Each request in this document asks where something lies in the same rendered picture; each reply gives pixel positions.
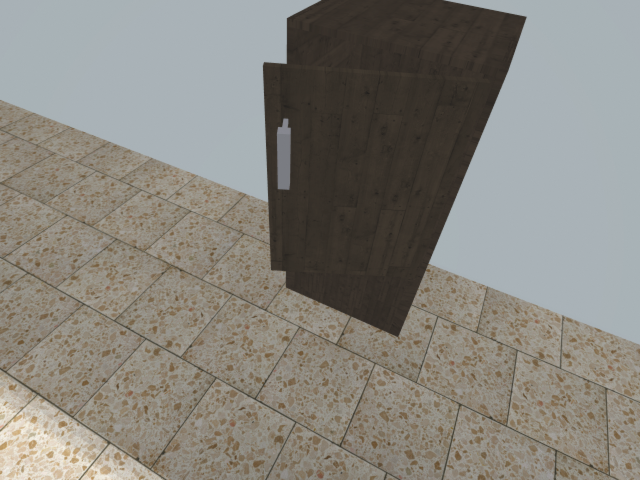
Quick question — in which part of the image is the cupboard door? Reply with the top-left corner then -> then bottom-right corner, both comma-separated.
263,62 -> 490,278

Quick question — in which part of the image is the handle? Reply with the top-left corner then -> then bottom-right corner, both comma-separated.
277,119 -> 291,190

